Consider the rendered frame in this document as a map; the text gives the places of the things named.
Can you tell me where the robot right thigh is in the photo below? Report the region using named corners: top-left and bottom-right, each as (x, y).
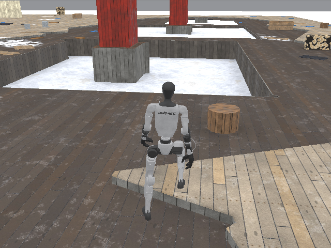
top-left (172, 141), bottom-right (185, 157)

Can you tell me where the right robot shin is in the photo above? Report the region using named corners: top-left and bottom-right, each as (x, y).
top-left (177, 149), bottom-right (185, 182)

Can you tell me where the left robot hand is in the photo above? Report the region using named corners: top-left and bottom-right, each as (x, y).
top-left (141, 137), bottom-right (153, 147)

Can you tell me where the right robot hand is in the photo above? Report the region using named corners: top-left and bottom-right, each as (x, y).
top-left (182, 154), bottom-right (194, 169)

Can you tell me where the left robot forearm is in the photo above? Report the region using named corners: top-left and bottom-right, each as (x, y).
top-left (141, 124), bottom-right (149, 140)

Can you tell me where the left robot upper arm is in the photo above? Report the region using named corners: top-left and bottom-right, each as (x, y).
top-left (143, 103), bottom-right (157, 131)

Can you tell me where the right robot forearm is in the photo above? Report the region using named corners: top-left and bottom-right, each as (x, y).
top-left (183, 128), bottom-right (193, 155)

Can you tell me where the right robot upper arm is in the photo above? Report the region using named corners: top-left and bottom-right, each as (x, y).
top-left (178, 105), bottom-right (189, 135)

